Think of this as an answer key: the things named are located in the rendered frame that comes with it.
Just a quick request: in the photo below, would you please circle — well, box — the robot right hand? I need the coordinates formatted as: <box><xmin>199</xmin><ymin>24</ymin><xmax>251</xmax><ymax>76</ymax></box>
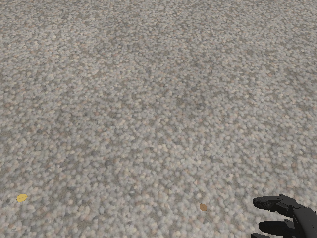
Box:
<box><xmin>251</xmin><ymin>193</ymin><xmax>317</xmax><ymax>238</ymax></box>

